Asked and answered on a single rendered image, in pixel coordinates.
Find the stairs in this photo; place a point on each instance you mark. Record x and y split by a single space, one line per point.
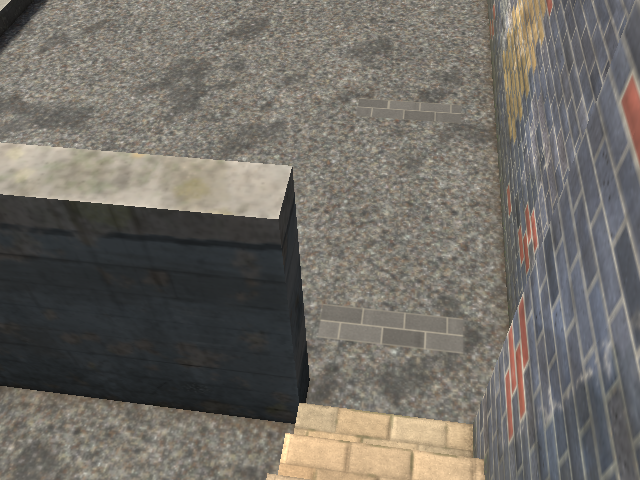
332 443

